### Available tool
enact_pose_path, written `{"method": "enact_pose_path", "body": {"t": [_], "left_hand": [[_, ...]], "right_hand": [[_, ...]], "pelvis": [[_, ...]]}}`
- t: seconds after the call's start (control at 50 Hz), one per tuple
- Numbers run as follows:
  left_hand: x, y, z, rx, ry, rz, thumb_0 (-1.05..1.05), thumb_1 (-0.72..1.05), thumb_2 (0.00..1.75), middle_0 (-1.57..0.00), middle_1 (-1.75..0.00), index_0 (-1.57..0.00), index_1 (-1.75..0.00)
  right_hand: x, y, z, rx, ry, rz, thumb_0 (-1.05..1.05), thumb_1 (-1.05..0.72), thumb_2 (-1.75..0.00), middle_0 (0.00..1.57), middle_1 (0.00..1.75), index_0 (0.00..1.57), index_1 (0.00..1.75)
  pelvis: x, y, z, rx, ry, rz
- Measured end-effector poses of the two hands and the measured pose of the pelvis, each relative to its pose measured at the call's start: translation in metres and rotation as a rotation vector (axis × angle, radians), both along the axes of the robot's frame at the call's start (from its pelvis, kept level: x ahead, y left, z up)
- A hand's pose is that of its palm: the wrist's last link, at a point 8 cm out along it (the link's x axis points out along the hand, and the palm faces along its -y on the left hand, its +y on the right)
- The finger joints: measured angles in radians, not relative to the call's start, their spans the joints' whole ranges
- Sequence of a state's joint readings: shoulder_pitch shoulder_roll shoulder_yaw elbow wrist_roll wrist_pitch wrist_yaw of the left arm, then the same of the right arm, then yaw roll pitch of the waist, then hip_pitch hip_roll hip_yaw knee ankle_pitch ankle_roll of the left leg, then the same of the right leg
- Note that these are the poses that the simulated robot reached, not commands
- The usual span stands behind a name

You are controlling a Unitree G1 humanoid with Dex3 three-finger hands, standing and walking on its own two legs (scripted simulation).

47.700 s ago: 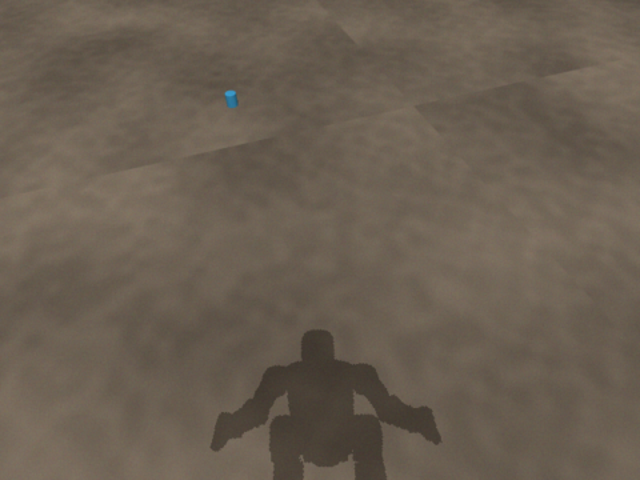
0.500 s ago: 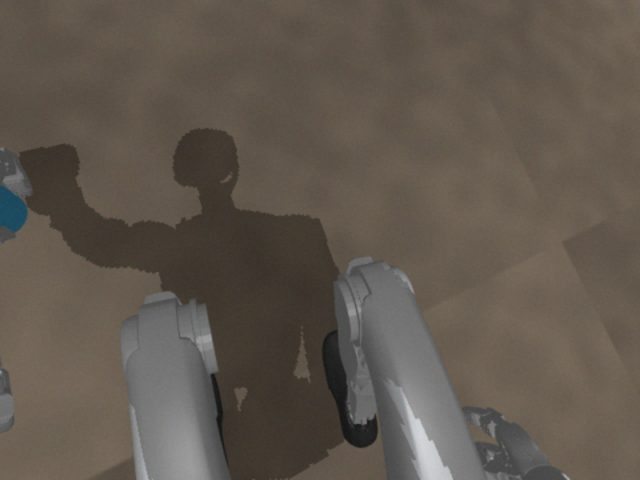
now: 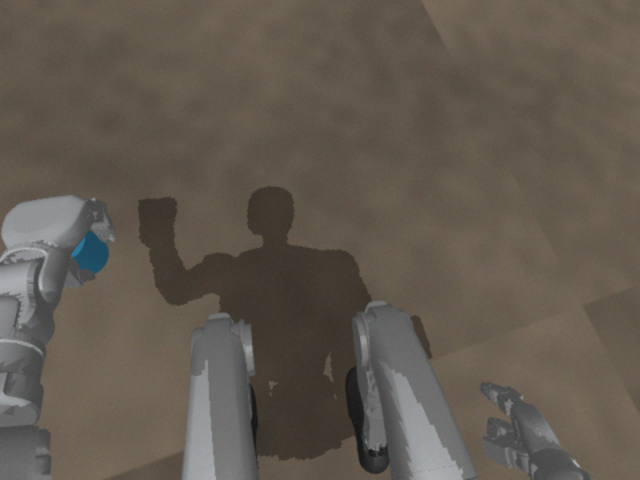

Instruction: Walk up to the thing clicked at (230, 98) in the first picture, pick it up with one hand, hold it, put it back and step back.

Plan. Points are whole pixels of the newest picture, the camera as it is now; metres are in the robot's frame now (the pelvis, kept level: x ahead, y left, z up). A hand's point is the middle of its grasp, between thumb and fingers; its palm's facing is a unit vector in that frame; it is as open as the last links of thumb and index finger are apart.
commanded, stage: lift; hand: left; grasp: from above
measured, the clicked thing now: (73, 248) +0.41 +0.32 -0.12
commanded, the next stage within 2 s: hold in 0.94 s
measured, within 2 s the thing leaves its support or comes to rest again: neither
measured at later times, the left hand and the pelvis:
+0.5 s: hand out of the picture +0.34 +0.28 +0.10, palm faces -0.47 -0.13 -0.87, open 7.6 cm; pelvis +0.03 +0.00 +0.18, yaw +3 degrees
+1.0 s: hand out of the picture +0.36 +0.26 +0.18, palm faces -0.46 -0.13 -0.88, open 7.6 cm; pelvis +0.06 +0.00 +0.26, yaw +3 degrees
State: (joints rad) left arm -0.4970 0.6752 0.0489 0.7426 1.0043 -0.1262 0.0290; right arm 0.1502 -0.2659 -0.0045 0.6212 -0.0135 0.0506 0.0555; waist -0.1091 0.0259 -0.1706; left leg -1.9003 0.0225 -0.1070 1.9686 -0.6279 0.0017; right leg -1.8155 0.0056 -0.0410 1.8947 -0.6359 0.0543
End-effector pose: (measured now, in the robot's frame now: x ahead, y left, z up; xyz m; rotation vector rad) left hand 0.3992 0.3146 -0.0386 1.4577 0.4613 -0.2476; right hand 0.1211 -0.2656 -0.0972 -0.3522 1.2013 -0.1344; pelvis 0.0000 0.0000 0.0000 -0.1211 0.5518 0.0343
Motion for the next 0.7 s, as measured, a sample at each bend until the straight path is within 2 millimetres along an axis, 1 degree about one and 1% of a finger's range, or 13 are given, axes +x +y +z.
{"method": "enact_pose_path", "body": {"t": [0.12,0.26,0.34,0.42,0.52,0.6,0.7], "left_hand": [[-0.016,-0.009,0.056,-0.005,-0.019,0.0,-0.02,0.1,0.62,-0.57,-0.85,-0.88,-0.81],[-0.032,-0.017,0.124,-0.005,-0.005,0.029,-0.02,0.1,0.62,-0.57,-0.85,-0.88,-0.81],[-0.042,-0.022,0.155,-0.013,0.018,0.035,-0.02,0.1,0.62,-0.57,-0.85,-0.88,-0.81],[-0.049,-0.028,0.178,-0.02,0.042,0.025,-0.02,0.1,0.62,-0.57,-0.85,-0.88,-0.81],[-0.053,-0.036,0.2,-0.016,0.04,0.01,-0.02,0.11,0.61,-0.56,-0.86,-0.88,-0.82],[-0.05,-0.042,0.216,-0.001,0.02,0.003,-0.02,0.11,0.6,-0.55,-0.87,-0.87,-0.82],[-0.041,-0.047,0.238,0.013,-0.004,0.015,-0.02,0.12,0.6,-0.55,-0.87,-0.86,-0.83]], "right_hand": [[0.012,0.005,0.043,0.008,-0.06,-0.017,0.0,-0.92,-0.9,0.2,0.3,0.2,0.3],[0.02,0.01,0.098,0.031,-0.113,-0.041,0.0,-0.91,-0.9,0.2,0.3,0.2,0.3],[0.023,0.011,0.128,0.037,-0.142,-0.054,0.0,-0.91,-0.9,0.2,0.3,0.2,0.3],[0.025,0.01,0.155,0.035,-0.166,-0.06,0.0,-0.91,-0.9,0.2,0.3,0.2,0.3],[0.027,0.008,0.18,0.031,-0.18,-0.065,0.01,-0.92,-0.9,0.2,0.3,0.2,0.3],[0.028,0.007,0.197,0.033,-0.183,-0.069,0.01,-0.92,-0.9,0.2,0.3,0.2,0.3],[0.029,0.007,0.214,0.043,-0.178,-0.078,0.01,-0.92,-0.9,0.2,0.3,0.2,0.3]], "pelvis": [[0.003,0.0,0.045,0.014,-0.05,0.01],[0.012,-0.001,0.102,0.037,-0.124,0.017],[0.018,-0.001,0.132,0.05,-0.169,0.019],[0.024,-0.002,0.158,0.059,-0.206,0.022],[0.031,-0.002,0.184,0.068,-0.243,0.024],[0.037,-0.001,0.201,0.074,-0.271,0.024],[0.045,0.0,0.221,0.083,-0.305,0.022]]}}
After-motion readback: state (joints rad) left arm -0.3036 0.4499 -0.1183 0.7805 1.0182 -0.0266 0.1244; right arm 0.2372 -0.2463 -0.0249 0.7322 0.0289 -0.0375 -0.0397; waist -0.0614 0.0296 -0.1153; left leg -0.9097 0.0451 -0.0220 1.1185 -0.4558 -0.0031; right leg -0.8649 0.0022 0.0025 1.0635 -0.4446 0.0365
